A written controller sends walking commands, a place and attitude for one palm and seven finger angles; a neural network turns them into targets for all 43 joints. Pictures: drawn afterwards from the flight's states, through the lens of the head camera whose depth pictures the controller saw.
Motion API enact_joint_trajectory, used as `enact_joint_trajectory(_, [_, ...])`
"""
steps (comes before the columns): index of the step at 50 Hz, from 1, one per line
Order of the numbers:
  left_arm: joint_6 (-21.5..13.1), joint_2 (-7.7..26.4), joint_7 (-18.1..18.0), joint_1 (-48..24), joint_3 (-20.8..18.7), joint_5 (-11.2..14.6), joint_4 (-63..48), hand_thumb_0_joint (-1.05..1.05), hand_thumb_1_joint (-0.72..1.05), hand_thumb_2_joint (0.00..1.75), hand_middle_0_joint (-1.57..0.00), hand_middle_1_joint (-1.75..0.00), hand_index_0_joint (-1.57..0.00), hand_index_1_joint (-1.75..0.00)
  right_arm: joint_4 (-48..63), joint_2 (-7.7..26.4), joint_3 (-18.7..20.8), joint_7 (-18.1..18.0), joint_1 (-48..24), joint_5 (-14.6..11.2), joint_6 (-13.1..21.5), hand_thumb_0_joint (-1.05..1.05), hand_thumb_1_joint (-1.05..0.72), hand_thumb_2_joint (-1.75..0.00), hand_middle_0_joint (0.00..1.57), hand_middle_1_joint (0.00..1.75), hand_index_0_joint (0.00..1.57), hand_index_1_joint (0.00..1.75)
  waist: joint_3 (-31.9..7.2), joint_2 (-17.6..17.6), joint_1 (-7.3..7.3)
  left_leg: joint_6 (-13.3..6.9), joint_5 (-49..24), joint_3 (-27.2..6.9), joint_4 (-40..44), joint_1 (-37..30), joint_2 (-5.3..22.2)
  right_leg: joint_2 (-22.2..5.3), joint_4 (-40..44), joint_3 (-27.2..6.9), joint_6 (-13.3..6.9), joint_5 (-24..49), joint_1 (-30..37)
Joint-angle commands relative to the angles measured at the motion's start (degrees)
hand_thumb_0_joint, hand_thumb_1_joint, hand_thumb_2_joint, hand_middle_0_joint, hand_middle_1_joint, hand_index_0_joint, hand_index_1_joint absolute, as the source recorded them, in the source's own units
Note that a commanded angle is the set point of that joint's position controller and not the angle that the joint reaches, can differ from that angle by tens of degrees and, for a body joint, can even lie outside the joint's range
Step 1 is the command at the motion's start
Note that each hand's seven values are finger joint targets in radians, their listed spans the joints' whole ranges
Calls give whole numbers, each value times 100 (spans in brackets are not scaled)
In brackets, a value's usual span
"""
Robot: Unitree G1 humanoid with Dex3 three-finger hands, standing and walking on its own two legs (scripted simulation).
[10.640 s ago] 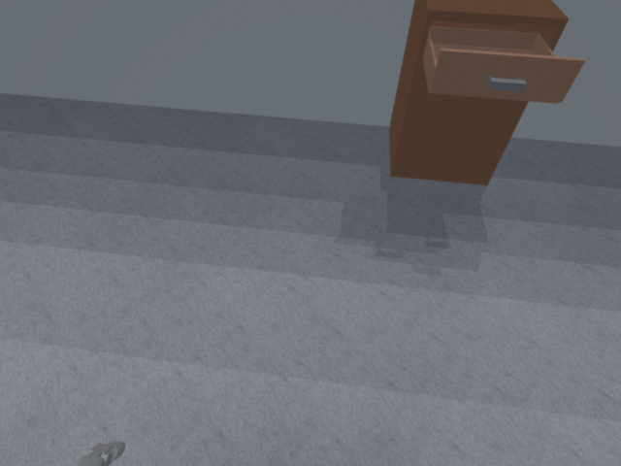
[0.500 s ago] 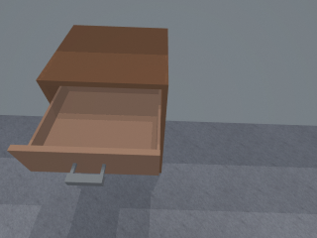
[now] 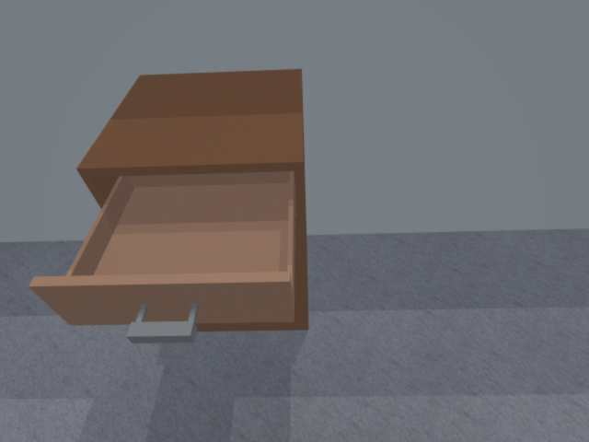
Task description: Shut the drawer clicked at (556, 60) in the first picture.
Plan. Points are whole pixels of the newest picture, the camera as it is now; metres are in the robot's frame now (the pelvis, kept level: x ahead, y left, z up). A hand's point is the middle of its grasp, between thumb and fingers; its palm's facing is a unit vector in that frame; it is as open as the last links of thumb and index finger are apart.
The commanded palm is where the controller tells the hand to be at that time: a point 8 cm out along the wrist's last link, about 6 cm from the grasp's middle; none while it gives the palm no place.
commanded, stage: come to a stop and stand still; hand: left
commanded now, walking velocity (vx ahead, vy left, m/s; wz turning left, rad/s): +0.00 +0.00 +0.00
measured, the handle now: (165, 320) +0.33 +0.25 -0.09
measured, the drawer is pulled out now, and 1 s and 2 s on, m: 0.28 0.28 0.28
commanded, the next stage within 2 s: look again from close up in 0.88 s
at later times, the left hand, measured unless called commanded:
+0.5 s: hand out of the picture +0.05 +0.15 -0.16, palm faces +0.02 -0.97 -0.25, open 7.3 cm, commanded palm none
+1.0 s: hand out of the picture +0.04 +0.13 -0.16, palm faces +0.05 -0.97 -0.23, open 7.3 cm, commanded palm none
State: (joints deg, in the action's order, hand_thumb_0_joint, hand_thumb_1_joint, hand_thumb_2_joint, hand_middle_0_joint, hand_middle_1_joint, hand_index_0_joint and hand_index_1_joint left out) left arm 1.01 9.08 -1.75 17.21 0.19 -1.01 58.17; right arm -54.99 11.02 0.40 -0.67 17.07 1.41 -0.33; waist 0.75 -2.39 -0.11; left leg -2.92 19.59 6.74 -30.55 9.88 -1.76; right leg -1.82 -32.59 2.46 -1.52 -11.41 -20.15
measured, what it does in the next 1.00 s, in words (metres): shifts its weight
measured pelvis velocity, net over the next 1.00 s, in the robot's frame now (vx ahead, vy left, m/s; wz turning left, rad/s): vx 0.04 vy -0.05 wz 0.03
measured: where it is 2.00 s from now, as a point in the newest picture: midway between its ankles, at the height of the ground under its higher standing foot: outside the picture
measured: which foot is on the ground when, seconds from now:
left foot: down 0.00-1.00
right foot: down 0.00-1.00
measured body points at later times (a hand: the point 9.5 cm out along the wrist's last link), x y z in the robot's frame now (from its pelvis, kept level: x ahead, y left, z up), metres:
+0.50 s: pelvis +0.04 -0.03 +0.01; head +0.05 -0.05 +0.46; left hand +0.05 +0.20 -0.14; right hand +0.00 -0.24 -0.16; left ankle -0.03 +0.08 -0.73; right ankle +0.07 -0.11 -0.73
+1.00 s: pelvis +0.04 -0.05 +0.01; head +0.05 -0.06 +0.46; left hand +0.04 +0.18 -0.14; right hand +0.02 -0.26 -0.16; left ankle -0.03 +0.08 -0.73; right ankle +0.07 -0.11 -0.73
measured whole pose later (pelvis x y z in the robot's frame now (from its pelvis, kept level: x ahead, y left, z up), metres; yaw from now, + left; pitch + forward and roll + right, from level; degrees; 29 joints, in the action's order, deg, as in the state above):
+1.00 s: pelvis +0.04 -0.05 +0.01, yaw +2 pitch -1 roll +1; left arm -1.4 8.4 -2.1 15.5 0.4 -0.3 64.1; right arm -64.7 8.7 -1.6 -1.7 18.8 0.9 0.9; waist 1.8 -2.0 -0.4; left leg 1.4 17.1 3.7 -21.1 2.8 2.0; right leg 2.3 -23.8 5.5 -4.7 -10.5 -12.7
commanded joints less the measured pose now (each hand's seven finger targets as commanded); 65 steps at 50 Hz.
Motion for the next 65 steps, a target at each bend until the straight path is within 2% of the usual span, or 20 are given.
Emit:
enact_joint_trajectory(1, [-164,678,3,-34,-110,3,-318,0,90,90,-20,-30,-20,-30,197,518,56,-9,453,-18,125,0,-90,-90,20,30,20,30,576,508,-69,-74,728,-981,1241,824,656,-360,1079,-1000,-230,-1490,67])
enact_joint_trajectory(4, [-203,668,12,50,-98,17,-234,0,90,90,-20,-30,-20,-30,94,512,20,-15,482,-30,163,0,-90,-90,20,30,20,30,450,260,-60,-73,492,-975,1326,634,680,-342,1112,-978,-211,-1159,194])
enact_joint_trajectory(7, [-253,667,10,113,-78,35,-111,0,90,90,-20,-30,-20,-30,-47,472,-27,-22,576,-50,189,0,-90,-90,20,30,20,30,279,450,-83,-28,160,-858,1209,464,643,-442,1218,-1039,-226,-978,395])
enact_joint_trajectory(11, [-283,626,1,131,-50,53,26,0,90,90,-20,-30,-20,-30,-273,395,-75,-32,679,-57,201,0,-90,-90,20,30,20,30,246,428,-86,11,-130,-795,1201,336,653,-485,1243,-1003,-240,-642,527])
enact_joint_trajectory(12, [-298,622,-3,137,-52,55,67,0,90,90,-20,-30,-20,-30,-328,368,-90,-39,719,-60,207,0,-90,-90,20,30,20,30,210,489,-92,26,-233,-781,1191,311,654,-499,1234,-1011,-254,-490,613])
enact_joint_trajectory(14, [-307,586,-9,127,-36,66,140,0,90,90,-20,-30,-20,-30,-438,354,-106,-51,753,-62,226,0,-90,-90,20,30,20,30,167,320,-75,45,-508,-799,1244,239,706,-484,1105,-891,-250,1,735])
enact_joint_trajectory(17, [-330,573,-24,154,-25,76,251,0,90,90,-20,-30,-20,-30,-579,312,-137,-73,785,-69,247,0,-90,-90,20,30,20,30,77,331,-60,83,-751,-752,1223,191,727,-528,1010,-852,-266,594,978])
enact_joint_trajectory(26, [-334,543,-51,69,-30,89,410,0,90,90,-20,-30,-20,-30,-840,224,-151,-128,862,-71,242,0,-90,-90,20,30,20,30,107,141,-34,156,-1257,-714,1220,65,805,-543,886,-721,-283,1581,1265])
enact_joint_trajectory(29, [-327,530,-54,35,-38,84,408,0,90,90,-20,-30,-20,-30,-864,219,-144,-141,863,-73,233,0,-90,-90,20,30,20,30,138,219,-28,169,-1315,-708,1229,53,819,-539,897,-685,-273,1689,1301])
enact_joint_trajectory(33, [-317,546,-53,9,-42,79,403,0,90,90,-20,-30,-20,-30,-899,156,-139,-134,872,-73,205,0,-90,-90,20,30,20,30,216,402,-37,173,-1023,-689,1288,34,787,-548,1069,-708,-266,1447,1261])
enact_joint_trajectory(39, [-319,568,-55,0,-60,67,374,0,90,90,-20,-30,-20,-30,-914,184,-124,-123,814,-71,192,0,-90,-90,20,30,20,30,257,258,-35,188,-922,-654,1270,-27,758,-536,1235,-772,-237,1181,1205])
enact_joint_trajectory(41, [-326,578,-57,17,-68,63,382,0,90,90,-20,-30,-20,-30,-917,166,-120,-122,820,-73,185,0,-90,-90,20,30,20,30,261,309,-43,198,-836,-628,1259,-26,750,-548,1304,-797,-233,1112,1207])
enact_joint_trajectory(44, [-306,557,-50,16,-60,56,384,0,90,90,-20,-30,-20,-30,-929,163,-113,-116,807,-68,168,0,-90,-90,20,30,20,30,409,276,-42,190,-699,-630,1289,-12,743,-501,1424,-818,-223,657,1044])
enact_joint_trajectory(48, [-305,556,-42,47,-73,57,390,0,90,90,-20,-30,-20,-30,-948,115,-124,-112,870,-76,175,0,-90,-90,20,30,20,30,373,322,-49,173,-638,-641,1346,-30,747,-465,1535,-818,-216,388,1068])
enact_joint_trajectory(49, [-306,544,-43,81,-69,57,393,0,90,90,-20,-30,-20,-30,-954,154,-121,-110,867,-71,179,0,-90,-90,20,30,20,30,367,243,-36,175,-645,-643,1320,-28,737,-478,1539,-828,-218,311,1055])
enact_joint_trajectory(53, [-310,520,-38,152,-67,59,431,0,90,90,-20,-30,-20,-30,-995,97,-134,-114,898,-78,197,0,-90,-90,20,30,20,30,337,201,-23,167,-706,-648,1371,-40,752,-457,1544,-789,-218,361,1106])
enact_joint_trajectory(56, [-317,499,-45,225,-66,55,471,0,90,90,-20,-30,-20,-30,-1013,84,-131,-117,948,-79,192,0,-90,-90,20,30,20,30,407,334,-19,166,-635,-640,1322,27,722,-486,1597,-816,-208,253,1088])
enact_joint_trajectory(58, [-305,479,-38,230,-61,60,468,0,90,90,-20,-30,-20,-30,-1038,46,-137,-121,998,-80,196,0,-90,-90,20,30,20,30,392,199,-21,161,-627,-654,1382,11,739,-446,1609,-800,-217,167,1079])
enact_joint_trajectory(60, [-315,449,-46,278,-61,58,490,0,90,90,-20,-30,-20,-30,-1054,53,-136,-124,1002,-79,200,0,-90,-90,20,30,20,30,402,268,-9,162,-671,-663,1325,38,736,-462,1584,-795,-216,207,1081])
enact_joint_trajectory(65, [-310,380,-45,336,-53,59,530,0,90,90,-20,-30,-20,-30,-1083,17,-143,-138,1076,-83,217,0,-90,-90,20,30,20,30,455,168,-5,157,-715,-693,1358,88,753,-443,1533,-765,-237,241,1058])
